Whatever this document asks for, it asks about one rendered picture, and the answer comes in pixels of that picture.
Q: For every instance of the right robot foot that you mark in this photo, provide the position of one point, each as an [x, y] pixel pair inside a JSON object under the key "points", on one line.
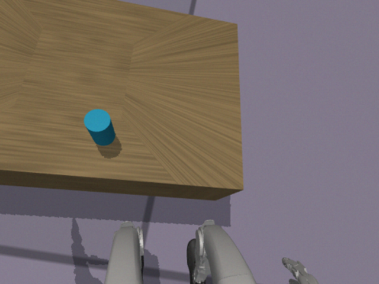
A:
{"points": [[191, 260]]}

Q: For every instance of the right robot hand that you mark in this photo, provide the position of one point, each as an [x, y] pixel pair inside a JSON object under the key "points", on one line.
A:
{"points": [[299, 272]]}

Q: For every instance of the can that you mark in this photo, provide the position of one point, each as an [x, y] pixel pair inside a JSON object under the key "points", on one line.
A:
{"points": [[99, 125]]}

